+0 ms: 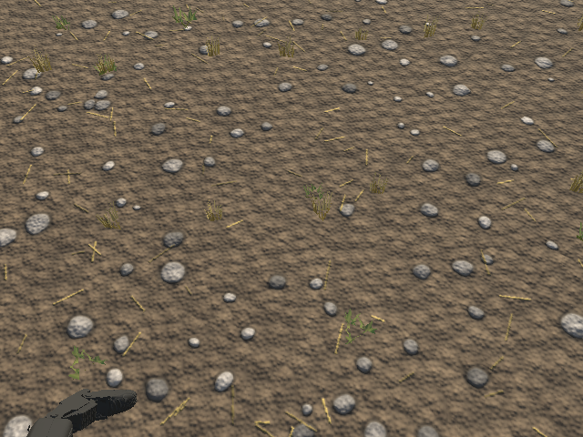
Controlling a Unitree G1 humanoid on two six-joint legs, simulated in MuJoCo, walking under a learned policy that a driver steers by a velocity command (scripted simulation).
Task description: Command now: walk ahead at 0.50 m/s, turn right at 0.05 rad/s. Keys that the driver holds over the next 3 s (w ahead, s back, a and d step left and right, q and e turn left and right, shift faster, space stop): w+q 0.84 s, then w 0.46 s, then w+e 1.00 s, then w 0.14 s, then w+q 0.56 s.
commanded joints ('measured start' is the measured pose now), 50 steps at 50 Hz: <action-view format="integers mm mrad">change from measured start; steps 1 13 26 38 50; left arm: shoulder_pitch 390 199 225 72 149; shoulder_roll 217 105 206 82 170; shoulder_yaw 68 44 67 21 54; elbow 22 112 159 32 38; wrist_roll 10 25 -14 25 21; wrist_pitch -13 -74 -4 -55 -102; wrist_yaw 12 37 76 48 15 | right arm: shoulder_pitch -19 -143 29 -82 -11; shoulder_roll -140 -33 -163 -142 -79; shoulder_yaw -9 -5 -67 -38 -14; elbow -91 -107 -168 -223 -192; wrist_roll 35 4 6 -4 -10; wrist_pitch -48 18 26 2 23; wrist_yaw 14 8 47 -4 -11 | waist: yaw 214 71 -91 68 121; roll -109 -40 -52 56 120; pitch -387 -15 -181 -60 -165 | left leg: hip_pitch -672 -638 -29 -173 -62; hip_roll -67 12 -174 0 -24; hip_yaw -234 -242 -45 -374 -431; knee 657 188 -185 -495 -95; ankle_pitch -88 510 354 603 591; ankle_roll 41 24 221 312 175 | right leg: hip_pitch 851 420 471 -82 362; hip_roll -392 -221 -210 -74 -51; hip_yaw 669 -25 -207 73 104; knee -284 -501 199 254 -163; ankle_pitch -28 232 804 1 113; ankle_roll -257 -109 22 142 -9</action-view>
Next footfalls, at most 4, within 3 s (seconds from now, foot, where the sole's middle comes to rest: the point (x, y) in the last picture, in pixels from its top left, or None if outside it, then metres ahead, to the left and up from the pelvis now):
0.52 left None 0.42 0.17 -0.75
1.00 right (252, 311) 0.75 0.09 -0.75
1.50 left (114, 284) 0.85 0.44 -0.75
2.02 right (184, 179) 1.20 0.28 -0.75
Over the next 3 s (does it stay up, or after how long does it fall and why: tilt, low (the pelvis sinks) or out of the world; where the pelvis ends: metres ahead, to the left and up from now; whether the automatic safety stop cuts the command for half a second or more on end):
stays up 1.56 0.39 0.02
